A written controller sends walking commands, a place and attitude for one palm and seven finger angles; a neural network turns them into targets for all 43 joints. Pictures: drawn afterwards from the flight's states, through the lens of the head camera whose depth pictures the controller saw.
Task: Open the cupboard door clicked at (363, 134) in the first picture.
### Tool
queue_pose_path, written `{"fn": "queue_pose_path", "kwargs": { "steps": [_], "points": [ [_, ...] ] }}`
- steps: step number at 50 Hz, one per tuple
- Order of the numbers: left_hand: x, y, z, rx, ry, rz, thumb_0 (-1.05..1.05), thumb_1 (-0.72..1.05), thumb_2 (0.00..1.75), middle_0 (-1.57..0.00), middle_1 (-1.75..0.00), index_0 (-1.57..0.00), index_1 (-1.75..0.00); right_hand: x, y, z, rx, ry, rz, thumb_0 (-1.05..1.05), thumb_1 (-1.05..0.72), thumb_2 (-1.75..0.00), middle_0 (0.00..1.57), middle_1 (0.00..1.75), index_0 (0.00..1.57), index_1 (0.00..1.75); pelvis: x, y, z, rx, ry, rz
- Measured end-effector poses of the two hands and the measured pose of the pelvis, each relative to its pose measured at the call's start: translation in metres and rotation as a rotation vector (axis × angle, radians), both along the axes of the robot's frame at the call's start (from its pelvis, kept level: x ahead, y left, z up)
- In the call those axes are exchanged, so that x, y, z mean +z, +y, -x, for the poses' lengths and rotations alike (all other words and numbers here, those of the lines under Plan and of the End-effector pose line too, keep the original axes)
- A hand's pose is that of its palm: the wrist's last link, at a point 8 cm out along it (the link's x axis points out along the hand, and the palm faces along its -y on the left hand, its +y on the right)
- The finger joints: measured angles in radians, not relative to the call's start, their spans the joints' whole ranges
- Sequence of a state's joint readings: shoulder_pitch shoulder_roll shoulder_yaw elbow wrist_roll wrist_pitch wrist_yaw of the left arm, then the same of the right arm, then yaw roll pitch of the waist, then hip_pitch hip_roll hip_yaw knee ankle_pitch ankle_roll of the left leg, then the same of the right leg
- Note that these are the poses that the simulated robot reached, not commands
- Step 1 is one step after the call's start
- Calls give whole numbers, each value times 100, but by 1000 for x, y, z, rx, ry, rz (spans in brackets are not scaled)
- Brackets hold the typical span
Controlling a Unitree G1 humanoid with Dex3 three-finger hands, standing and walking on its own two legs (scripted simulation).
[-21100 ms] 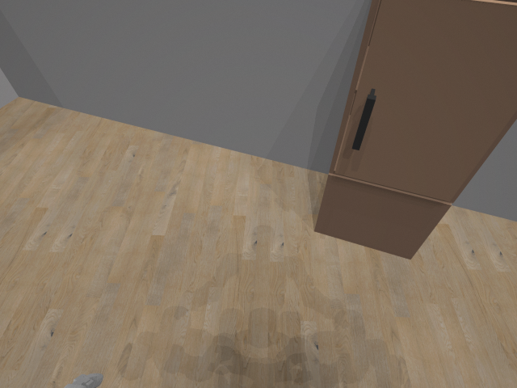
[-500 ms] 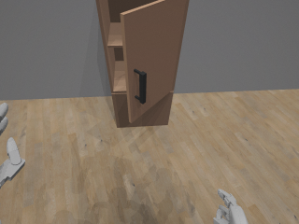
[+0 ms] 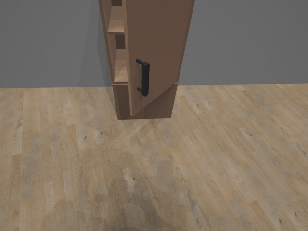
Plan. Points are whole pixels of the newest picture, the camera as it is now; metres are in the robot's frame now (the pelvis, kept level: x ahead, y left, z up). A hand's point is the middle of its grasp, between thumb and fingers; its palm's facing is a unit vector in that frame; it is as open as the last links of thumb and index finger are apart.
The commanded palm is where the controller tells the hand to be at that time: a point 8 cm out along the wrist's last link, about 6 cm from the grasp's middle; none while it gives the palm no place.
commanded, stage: let the arm hang, fingers relaxed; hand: left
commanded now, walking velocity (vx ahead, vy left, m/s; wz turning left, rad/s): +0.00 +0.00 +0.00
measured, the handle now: (142, 78) +0.73 +0.09 -0.08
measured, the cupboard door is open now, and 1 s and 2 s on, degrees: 44 44 44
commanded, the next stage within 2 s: look to check the result in 0.66 s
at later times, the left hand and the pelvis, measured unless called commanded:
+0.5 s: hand out of the picture +0.09 +0.21 -0.16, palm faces -0.02 -0.96 -0.29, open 7.4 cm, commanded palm none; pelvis +0.02 -0.01 +0.00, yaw -1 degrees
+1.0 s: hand out of the picture +0.08 +0.21 -0.16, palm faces -0.04 -0.95 -0.30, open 7.4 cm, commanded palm none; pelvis +0.04 -0.02 +0.01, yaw -1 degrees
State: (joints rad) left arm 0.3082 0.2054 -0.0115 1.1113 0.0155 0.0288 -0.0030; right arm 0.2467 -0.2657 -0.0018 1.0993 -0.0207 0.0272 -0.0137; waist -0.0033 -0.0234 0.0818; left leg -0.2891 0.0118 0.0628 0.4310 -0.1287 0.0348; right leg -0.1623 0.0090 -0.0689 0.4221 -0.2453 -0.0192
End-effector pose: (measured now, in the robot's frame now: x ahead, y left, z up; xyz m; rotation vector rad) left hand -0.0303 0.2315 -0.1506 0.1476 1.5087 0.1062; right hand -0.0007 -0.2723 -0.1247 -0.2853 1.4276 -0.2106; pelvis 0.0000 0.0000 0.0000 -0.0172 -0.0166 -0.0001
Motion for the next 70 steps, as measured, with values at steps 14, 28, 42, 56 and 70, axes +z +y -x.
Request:
{"fn": "queue_pose_path", "kwargs": {
  "steps": [14, 28, 42, 56, 70],
  "points": [
    [23, 34, -27, -2, -63, -145, 1, 91, 90, -20, -29, -20, -29, -21, 25, -18, -22, -49, -108, 1, -91, -90, 20, 30, 20, 30, 2, -4, -7, -4, -14, -8],
    [30, 18, -123, -70, -286, -118, 0, 91, 90, -20, -29, -20, -29, -11, 4, -65, -5, -162, -75, 0, -91, -90, 20, 30, 20, 30, 5, -9, -19, -12, -13, -16],
    [26, 20, -122, -69, -217, -120, 0, 91, 90, -20, -29, -20, -30, -3, -16, -67, -10, -112, -24, 0, -91, -90, 20, 30, 20, 30, 7, -14, -34, -18, -4, -19],
    [27, 24, -113, -52, -159, -141, 0, 91, 90, -20, -29, -20, -30, -7, -9, -84, -3, -109, -51, 0, -91, -90, 20, 30, 20, 30, 7, -16, -45, -21, 1, -22],
    [28, 18, -134, -62, -192, -134, 0, 91, 90, -20, -29, -20, -30, -7, -11, -100, -3, -134, -49, 0, -91, -90, 20, 30, 20, 30, 7, -17, -54, -30, 7, -26]
  ]
}}
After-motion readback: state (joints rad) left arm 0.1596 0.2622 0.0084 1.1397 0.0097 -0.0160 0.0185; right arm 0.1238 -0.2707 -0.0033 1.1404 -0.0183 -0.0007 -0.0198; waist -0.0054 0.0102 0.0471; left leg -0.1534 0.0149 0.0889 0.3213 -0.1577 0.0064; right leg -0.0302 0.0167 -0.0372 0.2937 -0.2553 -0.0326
